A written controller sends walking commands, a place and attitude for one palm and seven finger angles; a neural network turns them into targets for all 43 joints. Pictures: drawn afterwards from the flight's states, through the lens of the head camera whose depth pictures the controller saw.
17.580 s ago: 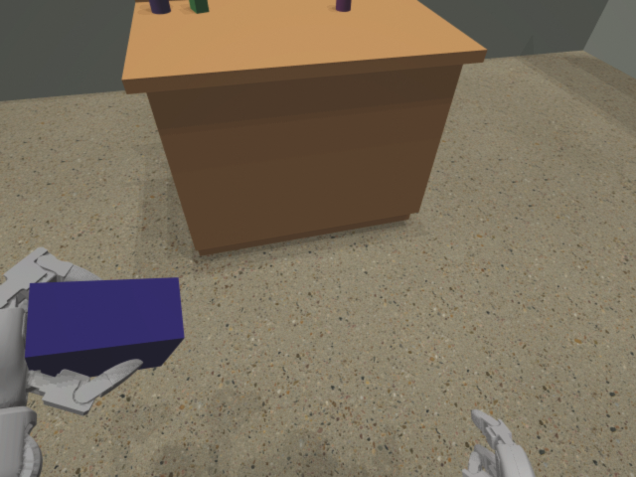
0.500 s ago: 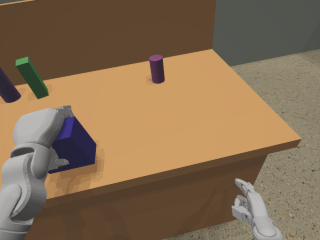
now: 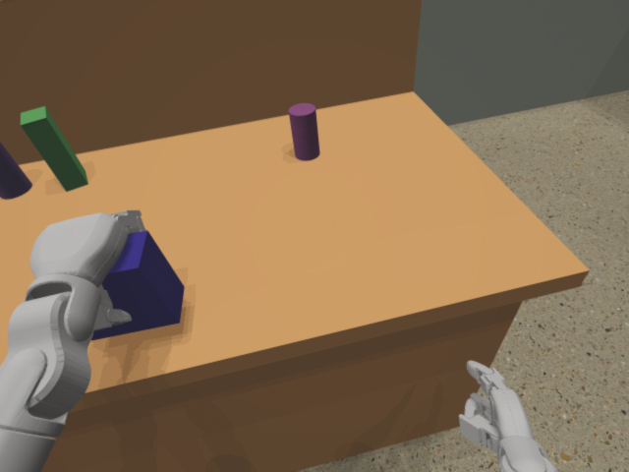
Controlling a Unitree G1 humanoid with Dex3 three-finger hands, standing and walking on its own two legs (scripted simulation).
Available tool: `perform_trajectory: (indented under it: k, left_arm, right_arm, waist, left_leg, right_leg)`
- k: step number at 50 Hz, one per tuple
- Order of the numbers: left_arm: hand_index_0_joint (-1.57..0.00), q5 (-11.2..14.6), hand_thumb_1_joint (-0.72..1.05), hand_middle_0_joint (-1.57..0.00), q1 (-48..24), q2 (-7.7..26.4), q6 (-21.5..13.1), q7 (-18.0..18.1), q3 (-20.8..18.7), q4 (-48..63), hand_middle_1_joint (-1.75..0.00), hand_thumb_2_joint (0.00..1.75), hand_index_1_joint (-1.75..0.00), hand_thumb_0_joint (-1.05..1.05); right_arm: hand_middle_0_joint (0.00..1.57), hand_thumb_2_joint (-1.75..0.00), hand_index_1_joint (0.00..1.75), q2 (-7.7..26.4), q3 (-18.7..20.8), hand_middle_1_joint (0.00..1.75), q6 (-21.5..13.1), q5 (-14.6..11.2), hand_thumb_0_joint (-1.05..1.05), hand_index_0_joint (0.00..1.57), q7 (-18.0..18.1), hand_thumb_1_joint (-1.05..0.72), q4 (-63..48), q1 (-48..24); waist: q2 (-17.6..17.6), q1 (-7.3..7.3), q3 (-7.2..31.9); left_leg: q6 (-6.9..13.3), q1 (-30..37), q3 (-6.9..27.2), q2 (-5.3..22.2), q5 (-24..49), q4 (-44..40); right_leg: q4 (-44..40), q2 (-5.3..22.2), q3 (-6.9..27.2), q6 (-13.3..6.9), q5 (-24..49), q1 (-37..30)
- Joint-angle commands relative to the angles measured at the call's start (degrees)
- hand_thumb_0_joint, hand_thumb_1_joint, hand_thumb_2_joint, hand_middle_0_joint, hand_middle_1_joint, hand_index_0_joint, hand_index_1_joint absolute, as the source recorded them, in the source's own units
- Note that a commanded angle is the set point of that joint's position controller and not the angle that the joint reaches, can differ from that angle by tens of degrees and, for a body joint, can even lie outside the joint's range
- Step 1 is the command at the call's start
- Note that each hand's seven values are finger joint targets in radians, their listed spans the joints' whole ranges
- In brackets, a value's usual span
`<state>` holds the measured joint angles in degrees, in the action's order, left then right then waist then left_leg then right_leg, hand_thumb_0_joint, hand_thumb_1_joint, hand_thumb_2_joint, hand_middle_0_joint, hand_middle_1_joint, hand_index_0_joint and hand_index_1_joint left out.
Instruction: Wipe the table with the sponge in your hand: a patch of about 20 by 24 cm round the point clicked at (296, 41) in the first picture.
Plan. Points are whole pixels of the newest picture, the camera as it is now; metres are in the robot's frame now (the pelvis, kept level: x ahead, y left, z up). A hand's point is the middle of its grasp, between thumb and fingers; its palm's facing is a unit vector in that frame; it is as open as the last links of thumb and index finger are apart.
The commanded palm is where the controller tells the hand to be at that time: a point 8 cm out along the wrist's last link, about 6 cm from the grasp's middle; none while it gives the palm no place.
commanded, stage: move the sponge above the wiping area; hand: left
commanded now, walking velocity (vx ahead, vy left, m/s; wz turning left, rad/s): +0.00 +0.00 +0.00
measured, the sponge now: (125, 296) +0.26 +0.30 +0.11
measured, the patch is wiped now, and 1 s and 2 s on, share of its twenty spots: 0.00 0.00 0.00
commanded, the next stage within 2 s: lower the sponge onto the table in 1.24 s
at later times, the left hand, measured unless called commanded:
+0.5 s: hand (125, 265) +0.28 +0.29 +0.15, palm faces +0.08 -0.06 -0.99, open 10.1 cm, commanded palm +0.24 +0.28 +0.23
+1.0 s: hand (114, 270) +0.27 +0.29 +0.16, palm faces +0.07 -0.04 -1.00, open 10.1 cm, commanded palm +0.23 +0.29 +0.24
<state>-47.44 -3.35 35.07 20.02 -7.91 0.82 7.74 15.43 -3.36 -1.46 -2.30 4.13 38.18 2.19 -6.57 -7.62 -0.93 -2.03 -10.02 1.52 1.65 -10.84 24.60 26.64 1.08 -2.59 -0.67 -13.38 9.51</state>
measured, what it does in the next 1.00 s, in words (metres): stands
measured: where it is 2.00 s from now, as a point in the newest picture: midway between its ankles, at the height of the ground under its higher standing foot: outside the picture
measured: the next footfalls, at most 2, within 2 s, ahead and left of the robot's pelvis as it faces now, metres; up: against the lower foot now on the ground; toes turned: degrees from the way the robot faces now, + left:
none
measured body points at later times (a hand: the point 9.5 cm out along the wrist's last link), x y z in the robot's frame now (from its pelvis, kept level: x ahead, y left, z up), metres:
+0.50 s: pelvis +0.01 +0.01 +0.00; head +0.00 -0.04 +0.45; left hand +0.27 +0.29 +0.20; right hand +0.26 -0.18 -0.08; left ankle +0.03 +0.15 -0.74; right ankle +0.02 -0.11 -0.74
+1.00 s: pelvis +0.01 +0.00 +0.00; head +0.00 -0.05 +0.45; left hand +0.26 +0.29 +0.21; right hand +0.26 -0.19 -0.08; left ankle +0.03 +0.15 -0.74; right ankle +0.02 -0.11 -0.74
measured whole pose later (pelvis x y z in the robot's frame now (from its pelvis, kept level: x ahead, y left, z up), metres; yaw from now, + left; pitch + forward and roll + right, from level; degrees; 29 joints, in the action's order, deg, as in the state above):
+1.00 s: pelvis +0.01 +0.00 +0.00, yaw +0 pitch -3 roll +0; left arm -48.1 -2.8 34.9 20.8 -8.5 1.6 10.1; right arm 15.5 -3.4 -0.9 -2.3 3.8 37.6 2.1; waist -6.8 -8.3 -0.3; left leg -2.0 -10.0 1.9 1.6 -11.6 24.8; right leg 26.5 1.1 -2.9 -0.7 -14.1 9.3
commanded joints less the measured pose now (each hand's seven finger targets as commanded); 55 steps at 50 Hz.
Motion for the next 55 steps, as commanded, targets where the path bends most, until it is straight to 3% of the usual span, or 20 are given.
perform_trajectory:
  k: [1, 3, 6, 7, 11, 13, 16, 19, 23, 26, 29, 31, 32, 36, 44, 46, 47, 50, 51, 55]
  left_arm:
    - [-1.20, -2.69, 0.10, -1.20, -18.70, 17.66, -0.94, 3.62, -12.57, 10.37, -1.60, 1.30, -1.60, 0.00]
    - [-1.20, -2.56, 0.10, -1.20, -19.79, 13.79, -1.21, 3.93, -9.05, 11.08, -1.60, 1.30, -1.60, 0.00]
    - [-1.20, -2.65, 0.10, -1.20, -17.59, 15.57, -0.17, 4.08, -11.45, 10.12, -1.60, 1.30, -1.60, 0.00]
    - [-1.20, -2.74, 0.10, -1.20, -19.22, 13.49, 0.02, 4.11, -9.08, 9.36, -1.60, 1.30, -1.60, 0.00]
    - [-1.20, -3.34, 0.10, -1.20, -18.96, 13.82, 0.81, 4.07, -9.48, 10.53, -1.60, 1.30, -1.60, 0.00]
    - [-1.20, -3.64, 0.10, -1.20, -20.09, 11.49, 0.80, 4.05, -6.74, 8.96, -1.60, 1.30, -1.60, 0.00]
    - [-1.20, -4.26, 0.10, -1.20, -19.95, 14.08, 0.64, 4.09, -9.21, 11.76, -1.60, 1.30, -1.60, 0.00]
    - [-1.20, -3.69, 0.10, -1.20, -17.43, 12.02, 0.65, 4.29, -7.88, 12.63, -1.60, 1.30, -1.60, 0.00]
    - [-1.20, -4.34, 0.10, -1.20, -18.03, 11.51, 1.73, 4.74, -7.42, 12.67, -1.60, 1.30, -1.60, 0.00]
    - [-1.20, -4.16, 0.10, -1.20, -15.48, 12.60, 2.77, 4.63, -8.93, 16.31, -1.60, 1.30, -1.60, 0.00]
    - [-1.20, -3.61, 0.10, -1.20, -12.67, 12.64, 3.86, 4.12, -8.98, 13.81, -1.60, 1.30, -1.60, 0.00]
    - [-1.20, -3.96, 0.10, -1.20, -14.29, 14.82, 4.60, 3.84, -10.65, 15.01, -1.60, 1.30, -1.60, 0.00]
    - [-1.20, -3.53, 0.10, -1.20, -15.83, 12.96, 4.70, 3.57, -8.29, 14.44, -1.60, 1.30, -1.60, 0.00]
    - [-1.20, -3.28, 0.10, -1.20, -13.68, 16.18, 3.79, 2.51, -11.30, 15.77, -1.60, 1.30, -1.60, 0.00]
    - [-1.20, -2.18, 0.10, -1.20, -15.57, 13.61, 0.72, 1.76, -8.74, 13.35, -1.60, 1.30, -1.60, 0.00]
    - [-1.20, -2.77, 0.10, -1.20, -18.56, 16.43, 0.42, 2.20, -10.80, 14.75, -1.60, 1.30, -1.60, 0.00]
    - [-1.20, -3.12, 0.10, -1.20, -20.74, 15.43, 0.18, 2.57, -9.50, 13.92, -1.60, 1.30, -1.60, 0.00]
    - [-1.20, -2.85, 0.10, -1.20, -17.83, 16.04, 0.17, 3.01, -10.83, 12.38, -1.60, 1.30, -1.60, 0.00]
    - [-1.20, -3.09, 0.10, -1.20, -18.72, 17.87, 0.39, 3.07, -12.57, 14.16, -1.60, 1.30, -1.60, 0.00]
    - [-1.20, -2.42, 0.10, -1.20, -16.65, 15.66, 1.46, 2.87, -10.85, 11.95, -1.60, 1.30, -1.60, 0.00]
  right_arm:
    - [0.20, -0.90, 0.30, 4.59, 1.72, 0.30, -3.75, -0.38, 0.00, 0.20, 0.40, -0.90, -10.46, -14.35]
    - [0.20, -0.90, 0.30, 4.19, 1.83, 0.30, -3.81, -0.18, 0.00, 0.20, 0.11, -0.90, -10.29, -12.77]
    - [0.20, -0.90, 0.30, 4.41, 1.65, 0.30, -3.53, -0.45, 0.00, 0.20, -0.15, -0.90, -10.57, -14.39]
    - [0.20, -0.90, 0.30, 4.69, 1.79, 0.30, -3.31, 0.05, 0.00, 0.20, -0.17, -0.90, -10.43, -12.72]
    - [0.20, -0.90, 0.30, 4.26, 1.63, 0.30, -3.17, -0.55, 0.00, 0.20, -0.40, -0.90, -10.99, -14.54]
    - [0.20, -0.90, 0.30, 4.39, 1.85, 0.30, -3.08, -0.32, 0.00, 0.20, -0.45, -0.90, -10.30, -12.46]
    - [0.20, -0.90, 0.30, 4.31, 1.65, 0.30, -3.04, -0.37, 0.00, 0.20, -0.48, -0.90, -11.01, -14.18]
    - [0.20, -0.90, 0.30, 4.45, 2.02, 0.30, -2.64, 0.17, 0.00, 0.20, -0.93, -0.90, -10.75, -12.23]
    - [0.20, -0.90, 0.30, 4.04, 1.79, 0.30, -2.56, -0.08, 0.00, 0.20, -1.20, -0.90, -10.58, -12.67]
    - [0.20, -0.90, 0.30, 3.88, 1.45, 0.30, -2.47, -0.27, 0.00, 0.20, -1.58, -0.90, -11.76, -15.16]
    - [0.20, -0.90, 0.30, 4.76, 2.07, 0.30, -1.69, 0.16, 0.00, 0.20, -1.68, -0.90, -10.90, -12.76]
    - [0.20, -0.90, 0.30, 4.40, 1.46, 0.30, -1.81, -0.50, 0.00, 0.20, -1.57, -0.90, -11.61, -15.09]
    - [0.20, -0.90, 0.30, 4.63, 1.45, 0.30, -1.72, -0.14, 0.00, 0.20, -1.39, -0.90, -11.59, -13.83]
    - [0.20, -0.90, 0.30, 4.36, 1.32, 0.30, -2.04, -0.46, 0.00, 0.20, -1.05, -0.90, -11.95, -15.02]
    - [0.20, -0.90, 0.30, 4.68, 1.84, 0.30, -2.40, -0.01, 0.00, 0.20, -0.28, -0.90, -10.86, -11.97]
    - [0.20, -0.90, 0.30, 4.31, 1.37, 0.30, -3.04, -0.64, 0.00, 0.20, 0.06, -0.90, -11.43, -14.18]
    - [0.20, -0.90, 0.30, 4.62, 1.65, 0.30, -3.15, 0.03, 0.00, 0.20, 0.24, -0.90, -11.00, -12.44]
    - [0.20, -0.90, 0.30, 4.55, 1.96, 0.30, -2.86, -0.10, 0.00, 0.20, -0.09, -0.90, -10.54, -12.31]
    - [0.20, -0.90, 0.30, 4.38, 1.50, 0.30, -3.32, -0.44, 0.00, 0.20, -0.13, -0.90, -11.21, -14.58]
    - [0.20, -0.90, 0.30, 4.54, 1.87, 0.30, -2.46, -0.20, 0.00, 0.20, -0.56, -0.90, -10.45, -12.93]
  waist:
    - [1.44, -0.57, 12.80]
    - [0.73, 0.10, 14.24]
    - [1.47, -0.60, 12.69]
    - [2.27, -0.23, 13.48]
    - [1.07, -0.50, 13.26]
    - [2.16, 0.31, 13.70]
    - [1.32, -0.34, 15.00]
    - [1.45, -0.41, 14.88]
    - [2.08, -0.32, 14.40]
    - [0.48, -1.38, 15.24]
    - [3.15, -1.07, 13.81]
    - [2.57, -1.18, 13.38]
    - [2.07, -0.67, 13.78]
    - [2.43, -1.10, 14.31]
    - [3.24, 0.35, 11.36]
    - [2.20, 0.00, 12.20]
    - [2.13, 0.03, 14.02]
    - [2.72, -0.57, 13.82]
    - [0.97, -1.05, 14.48]
    - [2.01, -0.83, 13.19]
  left_leg:
    - [3.31, 3.97, -1.13, -3.62, 6.11, -2.61]
    - [3.18, 4.55, -1.60, -3.40, 7.81, -2.64]
    - [3.23, 3.75, -1.10, -3.38, 7.58, -2.95]
    - [3.21, 3.24, -1.54, -3.23, 7.49, -3.12]
    - [3.21, 3.73, -1.06, -3.30, 7.67, -3.26]
    - [3.23, 3.83, -1.29, -3.19, 7.99, -3.19]
    - [3.41, 4.91, -0.93, -3.25, 9.68, -2.81]
    - [3.38, 4.75, -1.07, -3.13, 11.99, -2.84]
    - [3.19, 4.69, -1.18, -2.94, 12.28, -2.88]
    - [3.34, 5.22, -0.84, -3.18, 13.54, -2.56]
    - [3.42, 3.77, -1.39, -3.19, 13.25, -2.37]
    - [3.42, 3.72, -1.03, -3.37, 11.41, -2.39]
    - [3.51, 3.33, -1.68, -3.44, 11.22, -2.24]
    - [3.78, 4.33, -1.21, -3.68, 11.66, -1.35]
    - [3.68, 3.99, -1.67, -3.41, 8.77, -1.69]
    - [3.61, 4.69, -1.15, -3.54, 7.84, -1.77]
    - [3.61, 4.69, -1.67, -3.67, 8.81, -1.55]
    - [3.45, 4.23, -1.51, -3.69, 9.61, -2.01]
    - [3.42, 4.71, -0.99, -3.78, 9.63, -1.95]
    - [3.25, 3.32, -1.68, -3.56, 9.00, -2.31]
  right_leg:
    - [-6.38, -1.71, 3.77, -2.47, 2.16, -1.96]
    - [-5.77, -1.20, 1.48, -2.02, 4.03, -2.45]
    - [-5.88, -1.89, 2.74, -2.52, 3.86, -2.30]
    - [-5.56, -1.33, 0.97, -2.20, 4.21, -2.67]
    - [-5.37, -1.94, 1.92, -2.55, 3.99, -2.47]
    - [-5.35, -1.51, 0.54, -2.10, 4.44, -2.12]
    - [-4.98, -2.13, 1.77, -2.74, 6.14, -2.96]
    - [-4.66, -1.83, -0.05, -2.36, 8.62, -3.59]
    - [-4.58, -1.80, 0.23, -2.38, 8.23, -3.15]
    - [-4.11, -2.26, 1.85, -3.00, 9.75, -4.03]
    - [-4.27, -1.81, 0.49, -2.27, 10.74, -4.03]
    - [-4.51, -2.29, 2.65, -2.72, 8.16, -3.24]
    - [-4.44, -1.57, 1.06, -2.29, 8.41, -3.38]
    - [-4.37, -2.02, 2.98, -2.39, 9.33, -3.22]
    - [-5.94, -1.63, 1.24, -1.60, 6.42, -0.73]
    - [-6.05, -2.13, 3.27, -2.29, 4.34, -0.63]
    - [-5.73, -1.48, 1.82, -2.15, 5.43, -1.67]
    - [-5.55, -1.37, 1.67, -1.89, 6.93, -2.85]
    - [-5.49, -1.94, 3.78, -2.71, 6.55, -3.01]
    - [-5.49, -1.33, 1.59, -1.80, 6.20, -2.73]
